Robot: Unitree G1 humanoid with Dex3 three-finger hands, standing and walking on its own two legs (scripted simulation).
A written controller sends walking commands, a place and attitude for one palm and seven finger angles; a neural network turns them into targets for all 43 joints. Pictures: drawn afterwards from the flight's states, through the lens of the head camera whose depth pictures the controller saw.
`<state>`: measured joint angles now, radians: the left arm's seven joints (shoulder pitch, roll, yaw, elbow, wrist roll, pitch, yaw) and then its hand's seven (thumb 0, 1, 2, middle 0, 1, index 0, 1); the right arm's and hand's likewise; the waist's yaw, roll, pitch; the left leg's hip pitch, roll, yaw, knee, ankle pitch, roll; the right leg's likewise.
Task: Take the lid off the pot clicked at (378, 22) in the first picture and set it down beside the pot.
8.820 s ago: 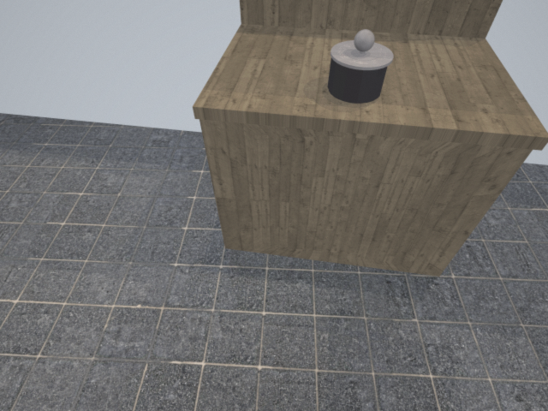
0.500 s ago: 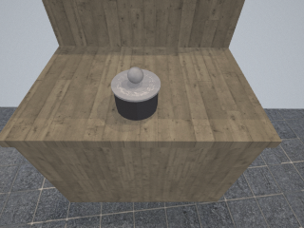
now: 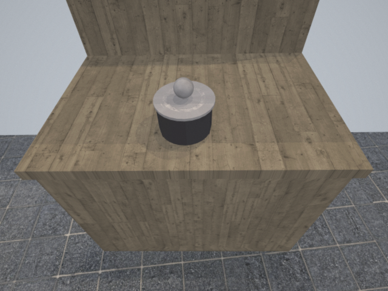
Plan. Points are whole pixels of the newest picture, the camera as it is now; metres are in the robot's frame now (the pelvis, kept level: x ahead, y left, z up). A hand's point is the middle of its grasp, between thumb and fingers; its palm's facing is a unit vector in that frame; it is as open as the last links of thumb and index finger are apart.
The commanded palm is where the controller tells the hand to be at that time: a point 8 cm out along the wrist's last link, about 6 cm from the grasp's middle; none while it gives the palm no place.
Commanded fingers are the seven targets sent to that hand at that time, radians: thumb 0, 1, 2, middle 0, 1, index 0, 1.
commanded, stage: look again from close up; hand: left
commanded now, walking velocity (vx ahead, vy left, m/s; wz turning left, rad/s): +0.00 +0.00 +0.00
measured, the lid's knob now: (183, 87) +0.57 +0.06 +0.12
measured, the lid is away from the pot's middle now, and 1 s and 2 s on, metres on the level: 0.00 0.00 0.00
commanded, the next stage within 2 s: shuffle to correct the standing spot in 0.52 s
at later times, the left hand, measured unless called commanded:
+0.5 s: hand out of the picture -0.02 +0.18 -0.17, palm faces +0.01 -0.98 -0.20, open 7.3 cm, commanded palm none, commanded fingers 0.00 0.90 0.90 -0.20 -0.30 -0.20 -0.30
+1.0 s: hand out of the picture +0.00 +0.15 -0.17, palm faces +0.04 -0.98 -0.19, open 7.3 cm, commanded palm none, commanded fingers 0.00 0.90 0.90 -0.20 -0.30 -0.20 -0.30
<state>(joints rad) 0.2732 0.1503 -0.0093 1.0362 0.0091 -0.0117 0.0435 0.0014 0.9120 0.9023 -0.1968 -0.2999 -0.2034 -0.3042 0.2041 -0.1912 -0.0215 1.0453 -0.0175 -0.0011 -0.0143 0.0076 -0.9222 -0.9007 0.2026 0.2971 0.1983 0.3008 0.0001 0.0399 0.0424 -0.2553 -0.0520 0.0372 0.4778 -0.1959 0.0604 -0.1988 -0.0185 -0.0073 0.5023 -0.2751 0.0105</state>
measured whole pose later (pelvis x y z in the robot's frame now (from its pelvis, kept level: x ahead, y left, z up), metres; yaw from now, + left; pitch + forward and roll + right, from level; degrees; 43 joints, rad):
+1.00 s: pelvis +0.03 -0.02 +0.00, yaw +0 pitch +0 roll +0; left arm 0.35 0.15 0.00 1.09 0.01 -0.01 0.02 0.00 0.91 0.90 -0.20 -0.30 -0.20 -0.30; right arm 0.29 -0.13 -0.04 1.12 -0.01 0.00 -0.02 0.01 -0.91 -0.90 0.20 0.30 0.20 0.30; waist 0.00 0.00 0.03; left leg -0.25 -0.03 0.02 0.48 -0.23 0.04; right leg -0.19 0.00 -0.02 0.49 -0.31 -0.02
